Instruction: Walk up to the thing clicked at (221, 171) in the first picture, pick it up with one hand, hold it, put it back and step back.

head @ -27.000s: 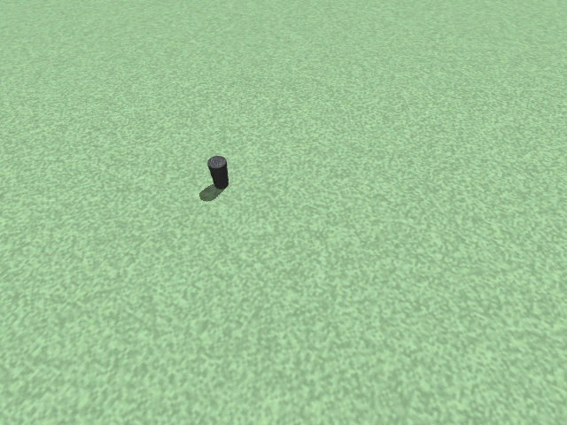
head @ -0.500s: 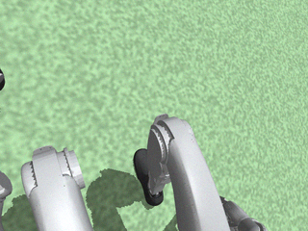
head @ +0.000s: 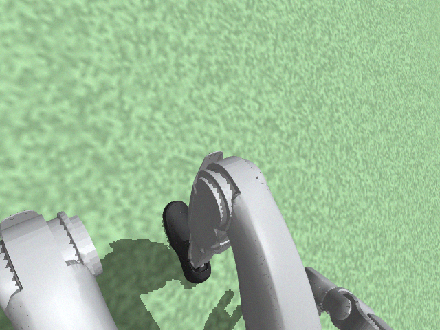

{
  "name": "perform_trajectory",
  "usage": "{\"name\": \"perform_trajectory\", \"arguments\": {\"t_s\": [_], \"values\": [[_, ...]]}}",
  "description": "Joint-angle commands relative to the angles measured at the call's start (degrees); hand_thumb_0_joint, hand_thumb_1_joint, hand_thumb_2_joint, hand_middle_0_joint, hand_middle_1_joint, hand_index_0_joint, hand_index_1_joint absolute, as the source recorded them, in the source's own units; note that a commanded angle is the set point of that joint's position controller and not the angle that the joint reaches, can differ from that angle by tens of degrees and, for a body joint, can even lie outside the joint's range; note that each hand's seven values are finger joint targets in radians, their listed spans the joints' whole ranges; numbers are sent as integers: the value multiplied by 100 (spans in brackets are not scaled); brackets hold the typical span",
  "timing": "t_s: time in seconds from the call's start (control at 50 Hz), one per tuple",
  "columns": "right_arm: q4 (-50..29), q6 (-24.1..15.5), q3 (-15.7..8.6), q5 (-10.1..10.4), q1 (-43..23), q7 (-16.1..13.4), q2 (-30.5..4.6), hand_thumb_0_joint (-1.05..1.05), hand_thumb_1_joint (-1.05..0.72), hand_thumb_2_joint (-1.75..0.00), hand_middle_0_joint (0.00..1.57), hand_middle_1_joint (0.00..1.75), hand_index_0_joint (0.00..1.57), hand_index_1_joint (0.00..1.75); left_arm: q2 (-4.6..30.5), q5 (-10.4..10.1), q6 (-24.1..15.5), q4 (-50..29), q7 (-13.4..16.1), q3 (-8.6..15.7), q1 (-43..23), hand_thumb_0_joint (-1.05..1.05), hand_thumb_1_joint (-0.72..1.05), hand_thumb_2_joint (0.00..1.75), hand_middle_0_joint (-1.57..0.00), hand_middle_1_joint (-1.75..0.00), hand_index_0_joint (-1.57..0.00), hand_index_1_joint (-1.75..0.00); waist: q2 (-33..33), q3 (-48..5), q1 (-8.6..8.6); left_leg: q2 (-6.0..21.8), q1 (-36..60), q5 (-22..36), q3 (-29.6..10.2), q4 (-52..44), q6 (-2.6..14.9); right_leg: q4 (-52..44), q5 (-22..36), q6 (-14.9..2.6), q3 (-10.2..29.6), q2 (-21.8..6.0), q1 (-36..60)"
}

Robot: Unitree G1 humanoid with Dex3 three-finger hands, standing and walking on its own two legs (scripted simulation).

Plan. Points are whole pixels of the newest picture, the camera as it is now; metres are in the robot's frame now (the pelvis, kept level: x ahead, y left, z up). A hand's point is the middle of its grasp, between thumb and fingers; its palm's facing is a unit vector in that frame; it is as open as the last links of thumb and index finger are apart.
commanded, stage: lower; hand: left
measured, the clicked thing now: out of the picture +0.49 +0.30 -0.21
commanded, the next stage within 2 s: loosen in 0.02 s
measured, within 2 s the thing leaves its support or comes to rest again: rests again in 1.12 s
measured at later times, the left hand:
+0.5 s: hand out of the picture +0.49 +0.31 -0.19, palm faces +0.44 -0.90 -0.04, open 11.4 cm
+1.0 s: hand out of the picture +0.52 +0.30 -0.16, palm faces +0.41 -0.91 -0.03, open 13.6 cm
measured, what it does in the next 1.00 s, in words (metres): stands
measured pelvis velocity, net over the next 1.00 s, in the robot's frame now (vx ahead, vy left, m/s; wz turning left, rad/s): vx -0.01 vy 0.01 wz -0.04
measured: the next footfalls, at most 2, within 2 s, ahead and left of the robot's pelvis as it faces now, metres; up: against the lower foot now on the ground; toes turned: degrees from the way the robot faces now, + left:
none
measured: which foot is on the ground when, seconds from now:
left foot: down 0.00-1.00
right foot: down 0.00-1.00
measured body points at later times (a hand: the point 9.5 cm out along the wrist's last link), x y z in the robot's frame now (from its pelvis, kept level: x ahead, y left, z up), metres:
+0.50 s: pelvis -0.01 +0.01 +0.00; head +0.27 +0.18 +0.30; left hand +0.47 +0.35 -0.19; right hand +0.10 -0.26 -0.04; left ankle +0.07 +0.12 -0.28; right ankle +0.14 -0.13 -0.28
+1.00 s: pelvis -0.01 +0.01 +0.00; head +0.26 +0.17 +0.31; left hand +0.49 +0.35 -0.16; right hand +0.10 -0.26 -0.04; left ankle +0.07 +0.12 -0.28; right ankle +0.14 -0.13 -0.28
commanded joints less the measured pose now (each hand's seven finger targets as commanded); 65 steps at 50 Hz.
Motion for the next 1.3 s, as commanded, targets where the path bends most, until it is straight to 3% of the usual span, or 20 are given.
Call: {"name": "perform_trajectory", "arguments": {"t_s": [0.0,0.1,0.12,0.16,0.24,0.32,0.42,0.44,0.5,0.54,0.66,0.74,0.8,0.86,0.94,1.02,1.06,1.18,1.22,1.28], "values": [[76,103,-472,-97,704,-83,-2049,0,-92,-91,20,30,20,30,1631,-112,-1002,-1369,-42,-136,-2403,0,5,120,-121,-135,-122,-136,4025,-4244,-769,442,3065,1692,447,-1704,-24,-765,1478,-491,-602,213,2236],[-79,117,-350,-104,525,-112,-2153,0,-91,-90,20,30,20,30,1668,-186,-1081,-901,-64,-189,-2245,0,3,121,-126,-139,-128,-139,3740,-3996,-787,452,2925,1457,341,-1724,-24,-758,1334,-478,-744,239,2173],[-114,135,-315,-109,504,-113,-2181,0,-91,-90,20,30,20,30,1763,-177,-1110,-799,-48,-158,-2206,0,7,114,-125,-136,-130,-133,3782,-3931,-785,448,2923,1432,318,-1760,-35,-749,1297,-487,-775,249,2174],[-158,150,-271,-127,432,-128,-2203,0,-91,-90,20,30,20,30,1830,-190,-1139,-761,-22,-115,-2160,0,-8,98,-114,-122,-120,-118,3815,-3901,-766,462,2990,1558,288,-1751,-40,-734,1400,-475,-791,249,2209],[-171,182,-218,-175,345,-143,-2218,0,-92,-90,20,30,20,30,2063,-206,-1197,-974,33,66,-2202,0,-21,80,-109,-110,-114,-107,4081,-4002,-736,500,3286,1968,262,-1713,-68,-719,1637,-466,-785,280,2315],[-181,170,-200,-210,230,-139,-2175,0,-92,-90,20,30,20,30,2072,-160,-1221,-1142,52,5,-2276,0,-31,68,-100,-98,-104,-96,4118,-3819,-761,507,3106,1769,292,-1704,-54,-751,1545,-469,-764,299,2308],[-119,176,-227,-234,246,-138,-2172,0,-92,-89,20,30,20,30,1977,-106,-1206,-1406,42,-175,-2433,0,-32,57,-93,-87,-96,-85,4279,-3952,-842,541,3391,2006,217,-1726,-93,-716,1678,-479,-789,304,2229],[-112,177,-242,-230,255,-144,-2185,0,-92,-90,20,30,20,30,1955,-112,-1182,-1363,36,-164,-2431,0,-31,59,-85,-79,-88,-79,4208,-3965,-862,538,3391,1952,224,-1716,-82,-737,1654,-473,-797,305,2209],[-105,161,-218,-212,240,-147,-2176,0,-91,-90,20,30,20,30,1729,-141,-1134,-1134,1,-344,-2356,0,-7,80,-106,-102,-107,-101,4059,-3857,-941,527,3223,1736,194,-1727,-65,-740,1564,-468,-844,307,2183],[-148,161,-211,-198,217,-156,-2218,0,-91,-89,20,30,20,30,1795,-169,-1164,-1191,-3,-315,-2427,0,-15,65,-97,-91,-100,-89,3978,-3793,-933,526,3176,1630,145,-1773,-63,-743,1477,-468,-870,293,2116],[-172,167,-157,-197,156,-142,-2200,0,-91,-89,20,30,20,30,1951,-177,-1184,-1137,18,-223,-2408,0,-18,53,-84,-77,-86,-74,4118,-3807,-820,521,3215,1691,164,-1768,-79,-734,1503,-482,-852,308,2186],[-191,175,-135,-200,188,-164,-2199,0,-90,-90,20,30,20,30,2042,-218,-1189,-1128,29,-141,-2361,0,-24,42,-59,-54,-59,-53,4034,-3856,-818,512,3122,1735,230,-1720,-48,-781,1564,-466,-826,326,2391],[-193,175,-138,-193,188,-169,-2204,0,-90,-90,20,30,20,30,1888,-176,-1144,-834,14,-246,-2245,0,-25,33,-52,-44,-52,-43,3918,-3663,-893,521,3025,1653,210,-1718,-40,-799,1523,-465,-861,324,2267],[-243,238,-129,-159,188,-177,-2176,0,-89,-89,20,30,20,30,1538,-73,-960,-184,-50,-518,-1922,0,-28,27,-46,-36,-46,-35,3615,-3296,-970,528,2813,1416,160,-1827,-31,-842,1332,-473,-927,315,2020],[-374,338,-137,-88,180,-191,-2200,0,-89,-89,20,30,20,30,1413,-99,-775,129,-134,-643,-1807,0,-37,16,-35,-24,-36,-23,3269,-3038,-925,506,2489,1081,124,-1914,28,-930,1088,-471,-960,319,1882],[-508,347,-90,-56,147,-179,-2164,0,-89,-89,20,30,20,30,1581,-259,-822,66,-154,-367,-1682,0,-43,7,-26,-15,-27,-14,3056,-3341,-810,492,2400,1050,136,-1850,79,-936,1090,-437,-951,345,2175],[-515,337,-64,-49,155,-190,-2152,0,-89,-89,20,30,20,30,1606,-308,-891,6,-142,-311,-1752,0,-43,3,-21,-10,-22,-9,2966,-3387,-862,506,2347,1126,139,-1797,104,-933,1182,-415,-944,351,2276],[-525,343,-42,-73,9,-227,-2169,0,-90,-89,20,30,20,30,1926,-246,-1099,-255,-167,-277,-1882,0,-61,6,-10,-9,-11,-9,3340,-3186,-822,523,2346,869,206,-1839,80,-934,962,-454,-912,361,2136],[-478,358,-67,-67,75,-241,-2182,0,-90,-89,20,30,20,30,2251,-189,-1096,-562,-227,-167,-1925,0,-61,6,-8,-8,-9,-8,3545,-3302,-727,547,2470,975,236,-1880,58,-894,1020,-468,-874,350,2189],[-445,391,-122,-37,167,-282,-2225,0,-90,-90,20,30,20,30,2771,-216,-1024,-950,-310,214,-1934,0,-61,3,-8,-5,-8,-5,3903,-3666,-533,571,2777,1243,299,-1902,13,-855,1169,-483,-818,339,2310]]}}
